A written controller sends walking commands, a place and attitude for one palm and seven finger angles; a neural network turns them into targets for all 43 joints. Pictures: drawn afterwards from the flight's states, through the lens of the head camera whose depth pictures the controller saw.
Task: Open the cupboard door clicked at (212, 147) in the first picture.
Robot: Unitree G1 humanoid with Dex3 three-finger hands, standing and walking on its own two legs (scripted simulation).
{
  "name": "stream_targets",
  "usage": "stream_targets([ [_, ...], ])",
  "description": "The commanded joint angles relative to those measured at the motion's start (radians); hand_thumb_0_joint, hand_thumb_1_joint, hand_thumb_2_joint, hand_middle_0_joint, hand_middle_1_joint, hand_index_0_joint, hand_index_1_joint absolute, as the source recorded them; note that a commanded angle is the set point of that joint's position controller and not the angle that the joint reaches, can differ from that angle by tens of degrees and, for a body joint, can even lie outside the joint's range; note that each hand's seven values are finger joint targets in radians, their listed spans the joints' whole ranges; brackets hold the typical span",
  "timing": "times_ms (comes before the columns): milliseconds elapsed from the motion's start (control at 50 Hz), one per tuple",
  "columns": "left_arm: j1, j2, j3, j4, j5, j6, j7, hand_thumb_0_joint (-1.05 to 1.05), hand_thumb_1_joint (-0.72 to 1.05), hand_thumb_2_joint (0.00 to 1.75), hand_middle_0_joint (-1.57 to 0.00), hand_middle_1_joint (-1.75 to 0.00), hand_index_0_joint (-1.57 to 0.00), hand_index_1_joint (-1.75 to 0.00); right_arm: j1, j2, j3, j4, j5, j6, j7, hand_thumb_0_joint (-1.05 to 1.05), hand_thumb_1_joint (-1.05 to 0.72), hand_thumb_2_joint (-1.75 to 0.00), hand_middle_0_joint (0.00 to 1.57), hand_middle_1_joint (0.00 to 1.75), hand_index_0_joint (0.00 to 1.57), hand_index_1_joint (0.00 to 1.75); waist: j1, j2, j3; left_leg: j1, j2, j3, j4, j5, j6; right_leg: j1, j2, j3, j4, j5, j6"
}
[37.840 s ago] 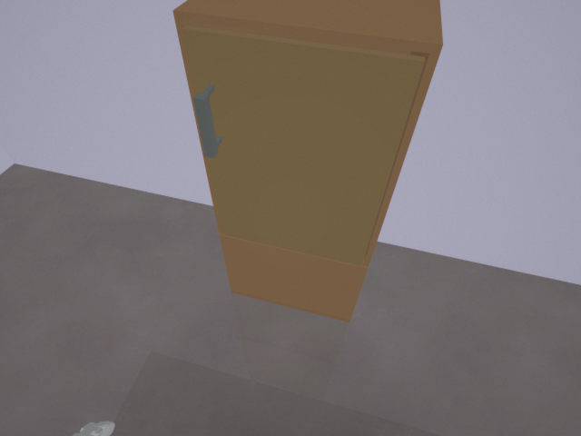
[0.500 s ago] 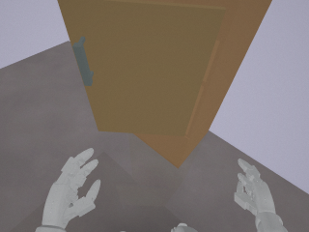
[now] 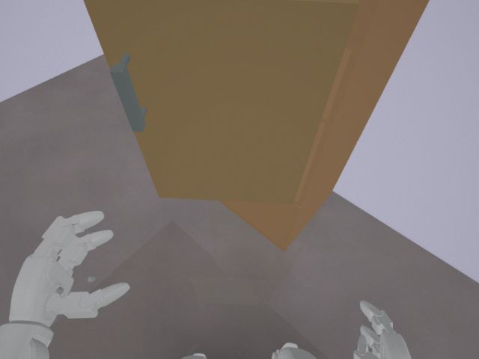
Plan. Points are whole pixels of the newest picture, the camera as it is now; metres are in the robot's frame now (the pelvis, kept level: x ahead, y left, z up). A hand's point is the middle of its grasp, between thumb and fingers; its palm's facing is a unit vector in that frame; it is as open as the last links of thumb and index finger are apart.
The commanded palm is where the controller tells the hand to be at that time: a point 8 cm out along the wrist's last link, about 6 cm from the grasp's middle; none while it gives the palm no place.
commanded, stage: raise the hand with hooked fingers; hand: left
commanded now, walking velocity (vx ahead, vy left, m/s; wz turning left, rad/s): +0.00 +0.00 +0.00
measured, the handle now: (132, 94) +0.56 +0.24 +0.11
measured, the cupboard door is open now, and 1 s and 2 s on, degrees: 38 38 38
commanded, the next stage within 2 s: move the hooked fingers beside the handle in 1.20 s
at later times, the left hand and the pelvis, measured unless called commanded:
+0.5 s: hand (48, 234) +0.27 +0.28 +0.10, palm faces +0.05 -1.00 -0.05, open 13.8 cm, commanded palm +0.24 +0.32 +0.11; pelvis +0.00 +0.02 +0.02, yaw +0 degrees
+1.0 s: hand (47, 206) +0.30 +0.28 +0.12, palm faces +0.04 -1.00 -0.03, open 14.0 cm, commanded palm +0.27 +0.33 +0.13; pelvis +0.00 +0.01 +0.03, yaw -1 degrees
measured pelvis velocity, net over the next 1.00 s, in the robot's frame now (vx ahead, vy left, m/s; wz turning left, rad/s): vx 0.00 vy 0.01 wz -0.01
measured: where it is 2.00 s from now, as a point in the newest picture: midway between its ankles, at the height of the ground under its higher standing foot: outside the picture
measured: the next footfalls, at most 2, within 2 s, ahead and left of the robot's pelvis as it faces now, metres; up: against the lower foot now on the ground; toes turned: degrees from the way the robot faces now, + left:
none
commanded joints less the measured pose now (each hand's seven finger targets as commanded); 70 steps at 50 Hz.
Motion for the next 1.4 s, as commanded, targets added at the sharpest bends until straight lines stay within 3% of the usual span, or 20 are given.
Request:
stream_targets([
  [0, -0.083, 0.161, 0.079, -0.148, -0.015, -0.078, -0.016, 0.00, -0.17, 0.44, -0.28, -0.99, -0.28, -0.99, -0.071, -0.155, -0.055, -0.162, 0.006, -0.081, -0.011, 0.00, -0.90, -0.90, 0.20, 0.30, 0.20, 0.30, 0.016, 0.005, -0.174, -0.033, -0.019, -0.033, -0.172, 0.319, -0.003, 0.300, -0.002, 0.102, -0.140, 0.137, 0.019],
  [100, -0.176, 0.228, 0.112, -0.168, -0.017, -0.072, -0.028, 0.00, -0.29, 0.39, -0.29, -1.07, -0.29, -1.07, -0.055, -0.172, -0.049, -0.152, 0.007, -0.100, -0.020, 0.00, -0.90, -0.90, 0.20, 0.30, 0.20, 0.30, 0.027, 0.078, -0.208, 0.061, -0.016, -0.043, -0.212, 0.368, -0.006, 0.326, 0.003, 0.079, -0.147, 0.186, 0.011],
  [140, -0.211, 0.238, 0.123, -0.129, -0.025, -0.057, -0.027, 0.00, -0.34, 0.37, -0.29, -1.10, -0.29, -1.10, -0.058, -0.179, -0.044, -0.143, 0.007, -0.100, -0.022, 0.00, -0.90, -0.90, 0.20, 0.30, 0.20, 0.30, 0.022, 0.061, -0.154, 0.066, -0.012, -0.053, -0.229, 0.360, -0.010, 0.315, 0.011, 0.067, -0.159, 0.176, 0.007],
  [200, -0.270, 0.244, 0.124, -0.121, -0.022, -0.043, -0.032, 0.00, -0.41, 0.34, -0.29, -1.14, -0.29, -1.14, -0.058, -0.181, -0.041, -0.137, 0.009, -0.100, -0.026, 0.00, -0.90, -0.90, 0.20, 0.30, 0.20, 0.30, 0.025, 0.094, -0.169, 0.113, -0.010, -0.055, -0.253, 0.381, -0.016, 0.325, 0.011, 0.059, -0.167, 0.197, 0.007],
  [280, -0.332, 0.263, 0.135, -0.056, -0.020, 0.001, -0.051, 0.00, -0.50, 0.30, -0.30, -1.20, -0.30, -1.20, -0.054, -0.186, -0.035, -0.135, 0.010, -0.094, -0.030, 0.00, -0.90, -0.90, 0.20, 0.30, 0.20, 0.30, 0.024, 0.059, -0.154, 0.142, -0.006, -0.060, -0.279, 0.414, -0.019, 0.349, 0.016, 0.054, -0.185, 0.231, 0.008],
  [340, -0.409, 0.289, 0.147, -0.018, -0.021, 0.034, -0.070, 0.00, -0.50, 0.30, -0.30, -1.20, -0.30, -1.20, -0.056, -0.189, -0.027, -0.129, 0.011, -0.091, -0.034, 0.00, -0.90, -0.90, 0.20, 0.30, 0.20, 0.30, 0.023, 0.078, -0.131, 0.164, -0.005, -0.063, -0.294, 0.427, -0.024, 0.358, 0.020, 0.053, -0.199, 0.246, 0.003],
  [400, -0.464, 0.311, 0.163, 0.009, -0.018, 0.053, -0.087, 0.00, -0.50, 0.30, -0.30, -1.20, -0.30, -1.20, -0.055, -0.188, -0.023, -0.127, 0.009, -0.088, -0.037, 0.00, -0.90, -0.90, 0.20, 0.30, 0.20, 0.30, 0.025, 0.054, -0.159, 0.189, -0.004, -0.066, -0.311, 0.442, -0.026, 0.377, 0.021, 0.052, -0.213, 0.258, 0.006],
  [560, -0.622, 0.375, 0.203, 0.101, -0.020, 0.079, -0.129, 0.00, -0.50, 0.30, -0.30, -1.20, -0.30, -1.20, -0.049, -0.191, -0.015, -0.106, 0.010, -0.077, -0.044, 0.00, -0.90, -0.90, 0.20, 0.30, 0.20, 0.30, 0.027, 0.096, -0.160, 0.251, -0.001, -0.068, -0.344, 0.507, -0.036, 0.399, 0.023, 0.053, -0.244, 0.291, 0.000],
  [680, -0.712, 0.429, 0.244, 0.183, -0.025, 0.097, -0.159, 0.00, -0.50, 0.30, -0.30, -1.20, -0.30, -1.20, -0.046, -0.199, -0.016, -0.099, 0.012, -0.067, -0.051, 0.00, -0.90, -0.90, 0.20, 0.30, 0.20, 0.30, 0.029, 0.071, -0.163, 0.255, -0.004, -0.061, -0.365, 0.496, -0.029, 0.430, 0.021, 0.061, -0.272, 0.300, 0.000],
  [760, -0.648, 0.375, 0.206, 0.222, -0.032, 0.102, -0.180, 0.00, -0.50, 0.30, -0.30, -1.20, -0.30, -1.20, -0.034, -0.200, -0.022, -0.105, 0.013, -0.066, -0.042, 0.00, -0.90, -0.90, 0.20, 0.30, 0.20, 0.30, 0.033, 0.039, -0.168, 0.263, -0.004, -0.056, -0.365, 0.546, -0.028, 0.438, 0.020, 0.058, -0.273, 0.335, 0.002],
  [820, -0.652, 0.392, 0.222, 0.213, -0.028, 0.103, -0.174, 0.00, -0.50, 0.30, -0.30, -1.20, -0.30, -1.20, -0.041, -0.204, -0.025, -0.110, 0.011, -0.062, -0.036, 0.00, -0.90, -0.90, 0.20, 0.30, 0.20, 0.30, 0.037, 0.057, -0.151, 0.244, -0.008, -0.049, -0.368, 0.499, -0.024, 0.423, 0.018, 0.063, -0.279, 0.312, 0.001],
  [840, -0.659, 0.414, 0.240, 0.206, -0.030, 0.097, -0.168, 0.00, -0.50, 0.30, -0.30, -1.20, -0.30, -1.20, -0.040, -0.206, -0.025, -0.110, 0.008, -0.060, -0.034, 0.00, -0.90, -0.90, 0.20, 0.30, 0.20, 0.30, 0.040, 0.034, -0.153, 0.239, -0.007, -0.050, -0.369, 0.491, -0.024, 0.437, 0.019, 0.065, -0.278, 0.309, -0.001],
  [900, -0.668, 0.429, 0.260, 0.167, -0.025, 0.079, -0.153, 0.00, -0.50, 0.30, -0.30, -1.20, -0.30, -1.20, -0.036, -0.200, -0.028, -0.113, 0.007, -0.058, -0.037, 0.00, -0.90, -0.90, 0.20, 0.30, 0.20, 0.30, 0.042, 0.061, -0.202, 0.250, -0.010, -0.039, -0.367, 0.505, -0.018, 0.465, 0.016, 0.073, -0.278, 0.334, 0.002],
  [1000, -0.684, 0.416, 0.246, 0.154, -0.018, 0.055, -0.138, 0.00, -0.50, 0.30, -0.30, -1.20, -0.30, -1.20, -0.039, -0.193, -0.026, -0.104, 0.006, -0.062, -0.045, 0.00, -0.90, -0.90, 0.20, 0.30, 0.20, 0.30, 0.034, 0.095, -0.183, 0.252, -0.011, -0.034, -0.374, 0.470, -0.015, 0.460, 0.015, 0.080, -0.287, 0.312, 0.002],
  [1060, -0.688, 0.414, 0.247, 0.186, -0.022, 0.055, -0.144, 0.00, -0.50, 0.30, -0.30, -1.20, -0.30, -1.20, -0.043, -0.195, -0.023, -0.098, 0.006, -0.059, -0.048, 0.00, -0.90, -0.90, 0.20, 0.30, 0.20, 0.30, 0.028, 0.052, -0.167, 0.232, -0.013, -0.030, -0.373, 0.433, -0.006, 0.468, 0.013, 0.088, -0.295, 0.303, 0.005],
  [1120, -0.688, 0.396, 0.228, 0.190, -0.024, 0.058, -0.155, 0.00, -0.50, 0.30, -0.30, -1.20, -0.30, -1.20, -0.048, -0.194, -0.024, -0.097, 0.011, -0.063, -0.052, 0.00, -0.90, -0.90, 0.20, 0.30, 0.20, 0.30, 0.024, 0.071, -0.165, 0.234, -0.014, -0.027, -0.373, 0.428, -0.006, 0.461, 0.010, 0.088, -0.298, 0.300, 0.006],
  [1240, -0.677, 0.405, 0.238, 0.233, -0.029, 0.066, -0.157, 0.00, -0.50, 0.30, -0.30, -1.20, -0.30, -1.20, -0.052, -0.196, -0.020, -0.092, 0.010, -0.061, -0.052, 0.00, -0.90, -0.90, 0.20, 0.30, 0.20, 0.30, 0.027, 0.027, -0.141, 0.210, -0.013, -0.025, -0.368, 0.411, -0.001, 0.463, 0.008, 0.095, -0.301, 0.297, 0.007],
  [1280, -0.692, 0.407, 0.239, 0.209, -0.028, 0.062, -0.160, 0.00, -0.50, 0.30, -0.30, -1.20, -0.30, -1.20, -0.058, -0.190, -0.021, -0.097, 0.012, -0.062, -0.052, 0.00, -0.90, -0.90, 0.20, 0.30, 0.20, 0.30, 0.029, 0.062, -0.171, 0.215, -0.018, -0.018, -0.366, 0.407, 0.000, 0.478, 0.004, 0.106, -0.303, 0.296, 0.010],
  [1340, -0.759, 0.443, 0.259, 0.229, -0.025, 0.052, -0.154, 0.00, -0.50, 0.30, -0.30, -1.20, -0.30, -1.20, -0.048, -0.195, -0.021, -0.085, 0.009, -0.059, -0.057, 0.00, -0.90, -0.90, 0.20, 0.30, 0.20, 0.30, 0.017, 0.031, -0.169, 0.209, -0.014, -0.022, -0.358, 0.408, 0.000, 0.471, 0.006, 0.106, -0.298, 0.299, 0.011],
  [1380, -0.823, 0.411, 0.216, 0.260, -0.016, 0.048, -0.160, 0.00, -0.50, 0.30, -0.30, -1.20, -0.30, -1.20, -0.048, -0.191, -0.018, -0.078, 0.013, -0.057, -0.062, 0.00, -0.90, -0.90, 0.20, 0.30, 0.20, 0.30, 0.003, 0.068, -0.154, 0.213, -0.017, -0.020, -0.362, 0.382, -0.002, 0.442, 0.006, 0.105, -0.300, 0.273, 0.011],
])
